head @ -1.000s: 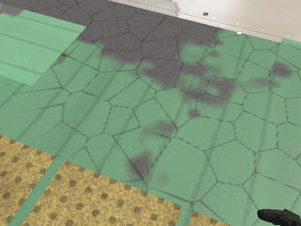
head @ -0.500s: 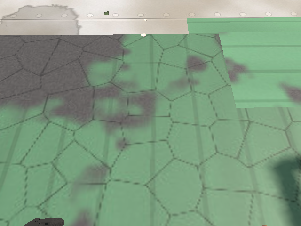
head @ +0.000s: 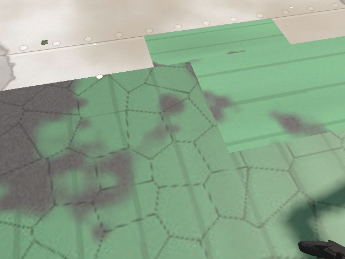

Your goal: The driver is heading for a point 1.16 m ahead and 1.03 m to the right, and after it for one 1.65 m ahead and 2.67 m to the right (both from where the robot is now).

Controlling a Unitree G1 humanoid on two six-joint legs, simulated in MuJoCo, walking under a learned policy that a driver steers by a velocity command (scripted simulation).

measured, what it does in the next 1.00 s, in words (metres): walks ahead, turning right: right foot, then left foot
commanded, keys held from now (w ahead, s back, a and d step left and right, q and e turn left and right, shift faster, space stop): e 0.50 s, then w+e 0.18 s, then w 0.32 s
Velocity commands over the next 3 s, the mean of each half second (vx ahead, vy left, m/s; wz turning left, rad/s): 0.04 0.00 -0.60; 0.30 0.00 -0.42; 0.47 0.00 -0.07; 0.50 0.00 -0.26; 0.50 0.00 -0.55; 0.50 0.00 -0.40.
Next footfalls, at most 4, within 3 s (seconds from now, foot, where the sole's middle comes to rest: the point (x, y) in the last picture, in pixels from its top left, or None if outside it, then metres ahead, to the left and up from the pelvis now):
0.34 right None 0.04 -0.14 -0.76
0.78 left None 0.15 0.06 -0.76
1.20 right None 0.29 -0.33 -0.76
1.72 left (251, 202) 0.68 -0.28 -0.76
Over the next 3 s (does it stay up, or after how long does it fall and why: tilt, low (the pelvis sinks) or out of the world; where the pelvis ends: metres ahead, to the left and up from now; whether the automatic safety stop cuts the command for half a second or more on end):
stays up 0.98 -0.79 0.02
